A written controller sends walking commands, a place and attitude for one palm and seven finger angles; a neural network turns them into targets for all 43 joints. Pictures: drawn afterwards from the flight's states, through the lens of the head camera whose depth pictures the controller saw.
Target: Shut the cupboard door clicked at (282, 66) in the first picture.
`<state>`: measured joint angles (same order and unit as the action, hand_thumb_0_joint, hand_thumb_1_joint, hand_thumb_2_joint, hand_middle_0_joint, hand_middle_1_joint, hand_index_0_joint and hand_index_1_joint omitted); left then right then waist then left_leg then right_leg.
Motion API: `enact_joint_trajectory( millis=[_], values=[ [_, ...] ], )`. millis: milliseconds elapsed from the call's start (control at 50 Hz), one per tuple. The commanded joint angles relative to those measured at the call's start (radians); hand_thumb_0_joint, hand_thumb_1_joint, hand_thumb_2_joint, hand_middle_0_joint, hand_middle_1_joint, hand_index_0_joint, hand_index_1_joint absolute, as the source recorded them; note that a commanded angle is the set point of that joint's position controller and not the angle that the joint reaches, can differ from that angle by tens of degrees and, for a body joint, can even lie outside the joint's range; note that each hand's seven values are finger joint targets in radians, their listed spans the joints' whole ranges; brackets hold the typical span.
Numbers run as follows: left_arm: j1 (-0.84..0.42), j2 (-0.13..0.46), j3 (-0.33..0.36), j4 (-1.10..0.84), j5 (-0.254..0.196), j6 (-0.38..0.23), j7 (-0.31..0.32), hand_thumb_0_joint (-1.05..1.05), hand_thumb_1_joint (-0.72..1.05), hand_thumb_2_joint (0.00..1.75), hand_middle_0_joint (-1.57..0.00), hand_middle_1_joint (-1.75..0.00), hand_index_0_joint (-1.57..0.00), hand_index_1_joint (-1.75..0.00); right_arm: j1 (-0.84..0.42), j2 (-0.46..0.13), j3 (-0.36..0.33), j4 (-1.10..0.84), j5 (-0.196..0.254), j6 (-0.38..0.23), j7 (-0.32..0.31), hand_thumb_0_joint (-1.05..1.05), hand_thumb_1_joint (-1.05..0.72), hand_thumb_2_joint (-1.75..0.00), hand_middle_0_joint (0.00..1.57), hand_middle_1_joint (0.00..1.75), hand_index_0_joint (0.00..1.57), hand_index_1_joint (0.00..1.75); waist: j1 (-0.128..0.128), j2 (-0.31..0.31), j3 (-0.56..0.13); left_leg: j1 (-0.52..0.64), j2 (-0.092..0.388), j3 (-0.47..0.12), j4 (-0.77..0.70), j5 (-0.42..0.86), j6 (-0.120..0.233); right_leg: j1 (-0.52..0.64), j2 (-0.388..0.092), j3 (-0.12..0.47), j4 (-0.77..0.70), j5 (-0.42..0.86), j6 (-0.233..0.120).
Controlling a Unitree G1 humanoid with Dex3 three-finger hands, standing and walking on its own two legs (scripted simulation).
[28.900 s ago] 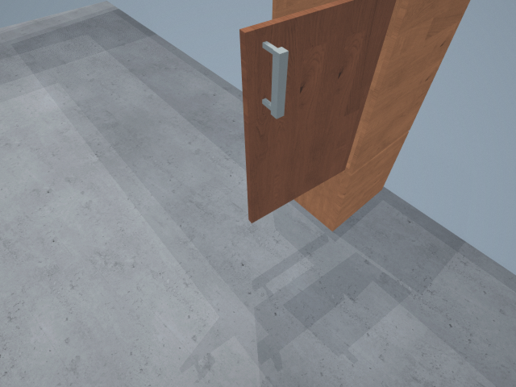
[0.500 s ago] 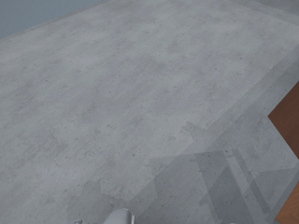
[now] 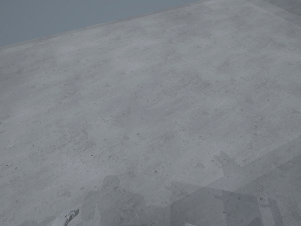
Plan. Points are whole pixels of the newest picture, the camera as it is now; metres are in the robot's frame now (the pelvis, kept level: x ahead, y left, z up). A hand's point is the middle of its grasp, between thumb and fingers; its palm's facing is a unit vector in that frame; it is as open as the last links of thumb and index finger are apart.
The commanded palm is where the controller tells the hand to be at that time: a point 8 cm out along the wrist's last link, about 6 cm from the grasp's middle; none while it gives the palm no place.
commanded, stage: walk to a spot facing it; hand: left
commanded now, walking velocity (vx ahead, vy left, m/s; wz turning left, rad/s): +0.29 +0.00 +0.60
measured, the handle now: out of the picture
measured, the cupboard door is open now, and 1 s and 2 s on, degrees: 60 60 60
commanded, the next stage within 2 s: turn to face it in 0.36 s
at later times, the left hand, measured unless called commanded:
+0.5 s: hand out of the picture +0.08 +0.24 -0.18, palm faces +0.36 -0.90 -0.23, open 7.4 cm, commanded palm none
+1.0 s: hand (80, 174) +0.30 +0.27 -0.16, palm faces +0.18 -0.96 -0.20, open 7.3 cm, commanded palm none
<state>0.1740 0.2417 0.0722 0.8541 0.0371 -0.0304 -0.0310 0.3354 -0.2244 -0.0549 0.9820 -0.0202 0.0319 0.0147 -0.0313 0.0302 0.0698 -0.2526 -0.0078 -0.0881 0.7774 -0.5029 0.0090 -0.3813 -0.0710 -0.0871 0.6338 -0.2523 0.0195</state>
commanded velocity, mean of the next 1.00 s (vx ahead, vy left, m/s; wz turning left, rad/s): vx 0.10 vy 0.00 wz -0.08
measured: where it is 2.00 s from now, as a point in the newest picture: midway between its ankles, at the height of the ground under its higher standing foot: (142, 202)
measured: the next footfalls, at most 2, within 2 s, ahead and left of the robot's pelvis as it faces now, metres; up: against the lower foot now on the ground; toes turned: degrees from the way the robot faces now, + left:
left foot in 0.40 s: +0.21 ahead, +0.17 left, +0.00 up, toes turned +23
right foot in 0.72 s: +0.36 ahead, -0.03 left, +0.00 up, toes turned +13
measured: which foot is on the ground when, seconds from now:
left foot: up 0.00-0.38, down 0.40-0.72, up 0.74-1.00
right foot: down 0.00-0.38, up 0.40-0.70, down 0.72-1.00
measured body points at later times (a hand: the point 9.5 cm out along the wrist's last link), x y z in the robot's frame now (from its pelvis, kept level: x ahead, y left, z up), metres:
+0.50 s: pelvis +0.15 +0.05 -0.01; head +0.20 +0.08 +0.44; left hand +0.07 +0.29 -0.16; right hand +0.38 -0.14 -0.12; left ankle +0.18 +0.16 -0.72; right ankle +0.12 -0.11 -0.65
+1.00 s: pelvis +0.28 +0.07 +0.02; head +0.33 +0.09 +0.46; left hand +0.29 +0.32 -0.14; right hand +0.39 -0.17 -0.12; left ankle +0.25 +0.19 -0.71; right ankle +0.33 -0.04 -0.72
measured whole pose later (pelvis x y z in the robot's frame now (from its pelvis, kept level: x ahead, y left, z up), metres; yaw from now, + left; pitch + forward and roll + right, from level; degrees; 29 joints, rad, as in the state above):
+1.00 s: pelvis +0.28 +0.07 +0.02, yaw +8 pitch +2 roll +0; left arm 0.21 0.19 0.08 0.95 0.03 0.04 0.01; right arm 0.17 -0.21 -0.04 0.93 0.00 0.04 -0.02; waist 0.01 -0.03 0.08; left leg -0.32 0.01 0.02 0.64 -0.35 -0.05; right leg -0.31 0.04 0.09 0.48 -0.19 0.00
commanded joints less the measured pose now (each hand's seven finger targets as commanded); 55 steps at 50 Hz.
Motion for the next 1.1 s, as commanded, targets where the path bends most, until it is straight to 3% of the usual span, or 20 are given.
enact_joint_trajectory(
  millis=[0, 80, 260, 300, 340, 360, 380, 400, 440, 480, 640, 660, 700, 740, 820, 900, 960, 1000, 1020, 1080],
  values=[
    [0.151, 0.176, 0.05, -0.015, -0.002, -0.011, 0.049, 0.0, 0.9, 0.9, -0.2, -0.3, -0.2, -0.3, -0.144, -0.096, -0.035, -0.143, -0.009, -0.044, 0.003, 0.0, -0.9, -0.9, 0.2, 0.3, 0.2, 0.3, 0.079, -0.273, -0.006, -0.501, 0.068, -0.007, 0.547, 0.023, 0.021, 0.261, -0.416, 0.541, -0.493, -0.574, -0.155],
    [0.094, 0.095, 0.028, 0.002, -0.004, -0.036, 0.046, 0.0, 0.9, 0.9, -0.2, -0.3, -0.2, -0.3, -0.12, -0.028, -0.025, -0.107, -0.004, -0.016, 0.031, 0.0, -0.9, -0.9, 0.2, 0.3, 0.2, 0.3, 0.017, -0.199, -0.014, -0.381, 0.095, 0.08, 0.405, 0.207, -0.016, 0.206, -0.283, 0.064, -0.447, -0.07, -0.09],
    [0.194, 0.127, 0.034, 0.075, -0.006, -0.042, 0.044, 0.0, 0.9, 0.9, -0.2, -0.3, -0.2, -0.3, -0.296, -0.014, -0.003, -0.183, -0.005, -0.031, 0.053, 0.0, -0.9, -0.9, 0.2, 0.3, 0.2, 0.3, 0.063, -0.169, -0.006, -0.316, 0.072, 0.206, -0.047, 0.202, 0.006, 0.395, -0.333, -0.126, -0.323, 0.373, -0.087],
    [0.178, 0.147, 0.038, 0.073, -0.007, -0.039, 0.043, 0.0, 0.9, 0.9, -0.2, -0.3, -0.2, -0.3, -0.242, -0.039, -0.01, -0.178, -0.008, -0.04, 0.047, 0.0, -0.9, -0.9, 0.2, 0.3, 0.2, 0.3, 0.025, -0.162, -0.051, -0.166, 0.02, 0.25, -0.137, 0.181, 0.031, 0.386, -0.332, -0.171, -0.192, 0.544, -0.075],
    [0.16, 0.151, 0.041, 0.055, -0.018, -0.032, 0.034, 0.0, 0.9, 0.9, -0.2, -0.3, -0.2, -0.3, -0.028, -0.139, -0.039, -0.123, -0.017, -0.047, 0.029, 0.0, -0.9, -0.9, 0.2, 0.3, 0.2, 0.3, -0.092, -0.031, -0.191, 0.257, 0.022, 0.202, -0.275, 0.286, 0.066, 0.176, -0.27, -0.229, 0.19, 0.445, -0.014],
    [0.17, 0.091, 0.031, 0.007, -0.029, -0.022, 0.016, 0.0, 0.9, 0.9, -0.2, -0.3, -0.2, -0.3, 0.076, -0.289, -0.075, -0.111, -0.027, -0.054, 0.014, 0.0, -0.9, -0.9, 0.2, 0.3, 0.2, 0.3, -0.128, 0.279, -0.276, 0.499, 0.343, -0.29, -0.324, 0.46, 0.212, -0.189, -0.086, -0.212, 0.537, -0.232, 0.058],
    [0.025, 0.103, 0.011, -0.066, -0.02, -0.017, 0.019, 0.0, 0.9, 0.9, -0.2, -0.3, -0.2, -0.3, 0.16, -0.338, -0.077, -0.093, -0.007, -0.049, -0.003, 0.0, -0.9, -0.9, 0.2, 0.3, 0.2, 0.3, -0.166, 0.165, -0.276, 0.517, 0.436, -0.421, -0.39, 0.649, 0.278, -0.33, -0.047, -0.041, 0.671, -0.376, 0.045],
    [0.005, 0.087, 0.02, -0.088, -0.019, -0.022, 0.027, 0.0, 0.9, 0.9, -0.2, -0.3, -0.2, -0.3, 0.112, -0.337, -0.073, -0.106, -0.011, -0.052, -0.011, 0.0, -0.9, -0.9, 0.2, 0.3, 0.2, 0.3, -0.125, 0.045, -0.22, 0.381, 0.449, -0.381, -0.392, 0.563, 0.275, -0.332, -0.063, 0.02, 0.696, -0.336, 0.038],
    [0.036, 0.075, 0.024, -0.037, -0.013, 0.002, 0.03, 0.0, 0.9, 0.9, -0.2, -0.3, -0.2, -0.3, -0.056, -0.235, -0.047, -0.152, -0.006, -0.059, -0.025, 0.0, -0.9, -0.9, 0.2, 0.3, 0.2, 0.3, -0.059, 0.206, -0.145, 0.161, 0.344, -0.26, -0.457, 0.334, 0.214, -0.287, -0.101, 0.08, 0.641, -0.233, 0.045],
    [0.12, 0.046, 0.013, 0.021, -0.006, 0.016, 0.023, 0.0, 0.9, 0.9, -0.2, -0.3, -0.2, -0.3, -0.126, -0.155, -0.016, -0.152, -0.009, -0.07, -0.034, 0.0, -0.9, -0.9, 0.2, 0.3, 0.2, 0.3, 0.006, 0.156, -0.138, 0.088, 0.275, -0.119, -0.455, 0.437, 0.174, -0.184, -0.083, 0.069, 0.539, -0.148, 0.039],
    [0.189, 0.013, -0.017, 0.096, -0.009, 0.034, 0.028, 0.0, 0.9, 0.9, -0.2, -0.3, -0.2, -0.3, -0.189, -0.114, -0.004, -0.074, -0.001, -0.037, -0.034, 0.0, -0.9, -0.9, 0.2, 0.3, 0.2, 0.3, 0.084, 0.049, -0.034, -0.105, 0.216, 0.103, -0.369, 0.29, 0.092, 0.197, 0.04, 0.003, -0.037, 0.081, 0.021],
    [0.197, 0.044, -0.004, 0.094, -0.005, 0.032, 0.029, 0.0, 0.9, 0.9, -0.2, -0.3, -0.2, -0.3, -0.184, -0.094, -0.009, -0.074, 0.001, -0.03, -0.031, 0.0, -0.9, -0.9, 0.2, 0.3, 0.2, 0.3, 0.09, -0.012, -0.01, -0.132, 0.177, 0.134, -0.302, 0.195, 0.057, 0.216, 0.024, 0.061, -0.097, 0.099, 0.011],
    [0.183, 0.176, 0.018, 0.068, 0.002, 0.024, 0.033, 0.0, 0.9, 0.9, -0.2, -0.3, -0.2, -0.3, -0.141, -0.031, -0.006, -0.094, 0.007, -0.014, -0.018, 0.0, -0.9, -0.9, 0.2, 0.3, 0.2, 0.3, 0.075, -0.268, 0.024, -0.218, -0.01, 0.241, 0.011, -0.081, -0.025, 0.165, -0.22, 0.461, -0.358, 0.104, -0.122],
    [0.142, 0.174, 0.03, 0.057, -0.01, 0.021, 0.045, 0.0, 0.9, 0.9, -0.2, -0.3, -0.2, -0.3, -0.167, -0.073, -0.011, -0.104, 0.004, 0.0, -0.027, 0.0, -0.9, -0.9, 0.2, 0.3, 0.2, 0.3, 0.073, -0.386, -0.027, -0.256, 0.015, 0.09, 0.272, -0.079, -0.021, 0.155, -0.246, 0.624, -0.455, 0.007, -0.223],
    [0.072, 0.117, 0.036, 0.032, -0.009, 0.03, 0.058, 0.0, 0.9, 0.9, -0.2, -0.3, -0.2, -0.3, -0.162, -0.051, -0.003, -0.088, 0.01, -0.013, -0.034, 0.0, -0.9, -0.9, 0.2, 0.3, 0.2, 0.3, 0.047, -0.141, -0.154, -0.228, 0.036, 0.091, 0.198, 0.032, -0.047, 0.294, -0.161, 0.379, -0.299, 0.392, -0.204],
    [0.071, 0.139, 0.049, 0.038, -0.009, 0.041, 0.056, 0.0, 0.9, 0.9, -0.2, -0.3, -0.2, -0.3, -0.148, -0.021, 0.002, -0.105, 0.015, -0.013, -0.043, 0.0, -0.9, -0.9, 0.2, 0.3, 0.2, 0.3, 0.051, -0.143, -0.156, -0.15, 0.012, 0.113, -0.054, 0.068, -0.056, 0.291, -0.139, 0.394, -0.247, 0.507, -0.198],
    [-0.003, 0.126, 0.044, 0.012, -0.022, 0.055, 0.049, 0.0, 0.9, 0.9, -0.2, -0.3, -0.2, -0.3, -0.049, -0.054, -0.002, -0.087, 0.015, -0.025, -0.052, 0.0, -0.9, -0.9, 0.2, 0.3, 0.2, 0.3, -0.007, -0.134, -0.153, 0.095, 0.027, 0.111, -0.338, 0.279, -0.05, 0.11, -0.071, 0.371, -0.189, 0.326, -0.114],
    [0.008, 0.039, 0.027, -0.026, -0.034, 0.061, 0.033, 0.0, 0.9, 0.9, -0.2, -0.3, -0.2, -0.3, -0.041, -0.202, -0.028, -0.114, -0.007, -0.038, -0.059, 0.0, -0.9, -0.9, 0.2, 0.3, 0.2, 0.3, -0.001, 0.234, -0.145, 0.209, 0.369, -0.21, -0.493, 0.403, 0.09, -0.132, 0.129, 0.171, 0.07, -0.134, -0.012],
    [-0.016, 0.058, 0.029, -0.05, -0.024, 0.058, 0.026, 0.0, 0.9, 0.9, -0.2, -0.3, -0.2, -0.3, -0.045, -0.218, -0.031, -0.136, -0.013, -0.03, -0.063, 0.0, -0.9, -0.9, 0.2, 0.3, 0.2, 0.3, -0.014, 0.216, -0.103, 0.126, 0.462, -0.252, -0.502, 0.467, 0.178, -0.135, 0.113, 0.112, 0.25, -0.325, 0.005],
    [-0.049, 0.075, 0.034, -0.032, -0.015, 0.075, 0.008, 0.0, 0.9, 0.9, -0.2, -0.3, -0.2, -0.3, -0.094, -0.169, -0.016, -0.145, -0.015, -0.035, -0.064, 0.0, -0.9, -0.9, 0.2, 0.3, 0.2, 0.3, 0.018, 0.173, -0.057, 0.156, 0.376, -0.055, -0.418, 0.828, 0.16, -0.198, 0.053, 0.1, 0.449, -0.267, 0.027]
  ],
)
